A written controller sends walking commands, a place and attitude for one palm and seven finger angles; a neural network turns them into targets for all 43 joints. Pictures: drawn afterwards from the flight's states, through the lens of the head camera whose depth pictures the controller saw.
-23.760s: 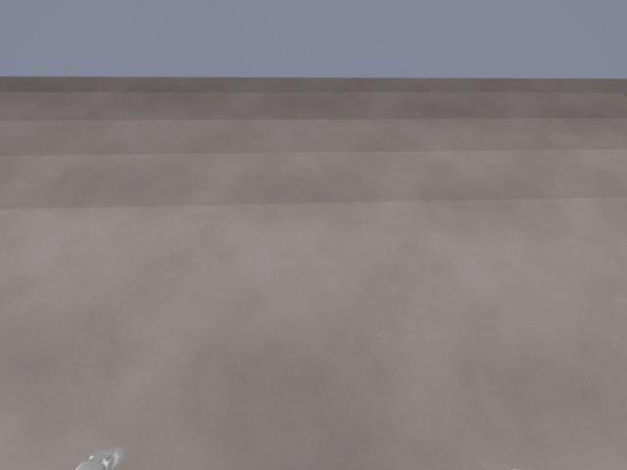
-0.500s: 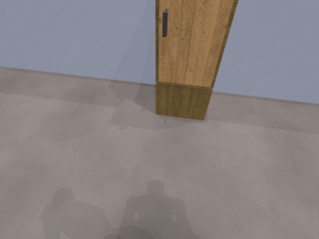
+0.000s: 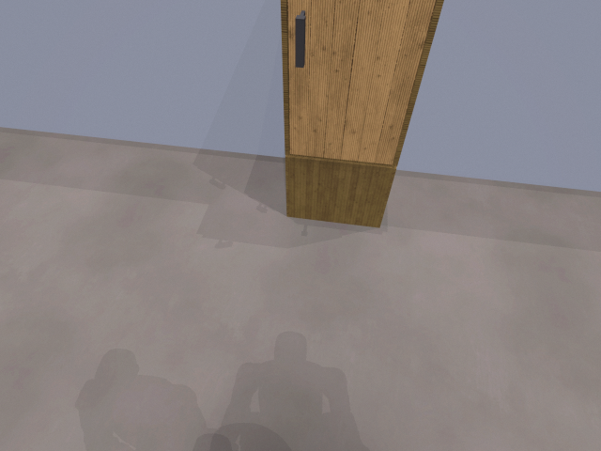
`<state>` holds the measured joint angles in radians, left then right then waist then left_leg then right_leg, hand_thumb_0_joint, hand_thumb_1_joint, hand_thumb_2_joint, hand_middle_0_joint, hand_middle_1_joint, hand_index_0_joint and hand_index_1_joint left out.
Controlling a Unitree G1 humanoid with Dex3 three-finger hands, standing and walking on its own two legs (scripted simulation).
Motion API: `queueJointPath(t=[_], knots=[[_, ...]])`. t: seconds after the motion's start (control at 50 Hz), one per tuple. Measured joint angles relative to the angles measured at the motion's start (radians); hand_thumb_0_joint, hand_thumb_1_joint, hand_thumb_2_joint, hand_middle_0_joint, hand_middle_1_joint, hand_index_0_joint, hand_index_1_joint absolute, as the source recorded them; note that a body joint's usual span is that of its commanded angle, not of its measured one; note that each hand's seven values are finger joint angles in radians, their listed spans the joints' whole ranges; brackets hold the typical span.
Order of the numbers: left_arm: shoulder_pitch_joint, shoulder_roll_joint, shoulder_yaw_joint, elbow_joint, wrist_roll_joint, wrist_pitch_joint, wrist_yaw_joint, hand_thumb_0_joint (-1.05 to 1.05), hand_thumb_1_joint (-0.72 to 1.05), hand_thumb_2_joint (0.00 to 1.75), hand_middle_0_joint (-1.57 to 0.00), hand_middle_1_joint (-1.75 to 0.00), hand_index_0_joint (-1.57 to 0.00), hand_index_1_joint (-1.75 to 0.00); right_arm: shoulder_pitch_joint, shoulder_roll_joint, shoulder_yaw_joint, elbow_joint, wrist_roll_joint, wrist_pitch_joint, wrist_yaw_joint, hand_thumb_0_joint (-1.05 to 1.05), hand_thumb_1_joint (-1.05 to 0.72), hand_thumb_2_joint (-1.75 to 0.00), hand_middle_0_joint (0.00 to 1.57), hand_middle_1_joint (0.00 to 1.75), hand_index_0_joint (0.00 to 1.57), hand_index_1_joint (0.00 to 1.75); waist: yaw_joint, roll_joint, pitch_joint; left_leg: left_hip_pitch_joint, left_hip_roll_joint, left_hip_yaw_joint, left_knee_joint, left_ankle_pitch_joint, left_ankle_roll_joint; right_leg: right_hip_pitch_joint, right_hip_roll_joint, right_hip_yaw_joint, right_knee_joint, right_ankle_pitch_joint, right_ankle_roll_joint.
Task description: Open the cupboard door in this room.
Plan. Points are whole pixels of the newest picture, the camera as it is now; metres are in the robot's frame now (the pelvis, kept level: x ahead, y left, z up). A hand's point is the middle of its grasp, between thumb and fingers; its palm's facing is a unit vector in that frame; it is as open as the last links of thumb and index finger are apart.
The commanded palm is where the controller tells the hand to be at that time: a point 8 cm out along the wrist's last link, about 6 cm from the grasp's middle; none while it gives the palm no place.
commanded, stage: look at it before walking up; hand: left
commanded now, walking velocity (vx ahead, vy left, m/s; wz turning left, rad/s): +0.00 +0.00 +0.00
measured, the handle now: (301, 39) +1.09 +0.06 +0.04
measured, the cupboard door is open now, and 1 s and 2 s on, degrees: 0 0 0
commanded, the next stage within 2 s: walk to a spot facing it in 0.58 s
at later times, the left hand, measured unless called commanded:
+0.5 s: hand out of the picture -0.03 +0.17 -0.17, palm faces +0.03 -0.98 -0.18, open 7.3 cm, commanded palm none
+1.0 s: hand out of the picture +0.01 +0.16 -0.17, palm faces -0.07 -0.98 -0.21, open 7.4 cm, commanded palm none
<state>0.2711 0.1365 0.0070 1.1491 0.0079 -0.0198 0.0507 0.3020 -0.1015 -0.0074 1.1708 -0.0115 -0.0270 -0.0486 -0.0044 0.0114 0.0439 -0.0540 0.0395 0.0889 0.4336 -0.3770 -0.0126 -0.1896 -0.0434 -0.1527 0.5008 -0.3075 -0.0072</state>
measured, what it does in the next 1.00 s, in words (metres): stands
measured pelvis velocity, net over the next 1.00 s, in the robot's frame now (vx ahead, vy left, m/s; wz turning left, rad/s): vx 0.01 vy -0.02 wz -0.09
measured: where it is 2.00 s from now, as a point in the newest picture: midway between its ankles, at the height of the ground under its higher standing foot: (331, 398)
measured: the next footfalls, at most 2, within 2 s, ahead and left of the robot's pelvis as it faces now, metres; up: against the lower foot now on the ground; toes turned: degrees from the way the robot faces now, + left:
right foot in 1.04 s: +0.09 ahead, -0.14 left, +0.00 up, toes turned -14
left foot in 1.54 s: +0.35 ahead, +0.04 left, +0.00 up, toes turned +5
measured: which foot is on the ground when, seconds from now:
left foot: down 0.00-1.00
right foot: down 0.00-0.84, up 0.86-1.00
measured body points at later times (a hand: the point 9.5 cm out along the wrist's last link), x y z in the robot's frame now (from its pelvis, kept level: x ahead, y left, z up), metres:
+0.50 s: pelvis -0.03 +0.00 +0.01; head -0.01 +0.01 +0.46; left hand -0.03 +0.22 -0.16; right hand -0.04 -0.21 -0.15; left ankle -0.09 +0.11 -0.74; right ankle -0.03 -0.11 -0.74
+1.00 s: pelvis +0.01 -0.02 -0.01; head +0.02 -0.04 +0.44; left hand +0.02 +0.21 -0.15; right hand -0.07 -0.23 -0.17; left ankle -0.09 +0.11 -0.74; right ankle +0.02 -0.12 -0.72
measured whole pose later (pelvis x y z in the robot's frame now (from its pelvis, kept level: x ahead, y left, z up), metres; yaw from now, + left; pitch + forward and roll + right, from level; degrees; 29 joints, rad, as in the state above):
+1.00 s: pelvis +0.01 -0.02 -0.01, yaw -5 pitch -1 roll +1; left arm 0.31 0.14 0.04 1.11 0.03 0.02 -0.02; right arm 0.38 -0.16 -0.05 1.14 -0.04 -0.03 -0.02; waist -0.02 0.03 0.04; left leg 0.01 0.05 0.18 0.41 -0.39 -0.02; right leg -0.37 -0.07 -0.11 0.77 -0.42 -0.01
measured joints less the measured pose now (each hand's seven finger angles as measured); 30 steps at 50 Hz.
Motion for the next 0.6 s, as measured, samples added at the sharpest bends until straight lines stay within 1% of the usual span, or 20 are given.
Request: queueJointPath(t=[0.24, 0.6], knots=[[-0.010, 0.010, -0.003, -0.004, 0.002, 0.010, -0.003, 0.01, 0.92, 0.90, -0.20, -0.30, -0.20, -0.30, -0.030, -0.025, -0.003, -0.006, -0.001, 0.005, 0.002, 0.01, -0.91, -0.90, 0.20, 0.30, 0.20, 0.30, 0.005, -0.004, -0.001, 0.025, -0.004, 0.003, -0.035, 0.029, 0.003, 0.026, 0.001, 0.002, -0.038, 0.031, 0.001], [-0.005, 0.015, -0.004, -0.004, 0.003, 0.009, -0.018, 0.00, 0.91, 0.90, -0.20, -0.30, -0.20, -0.30, -0.016, -0.040, -0.003, -0.006, 0.000, 0.004, 0.014, 0.01, -0.91, -0.90, 0.20, 0.30, 0.20, 0.30, 0.007, -0.011, 0.014, 0.018, -0.011, 0.008, -0.063, 0.075, 0.012, 0.029, -0.001, 0.006, -0.090, 0.093, 0.000]])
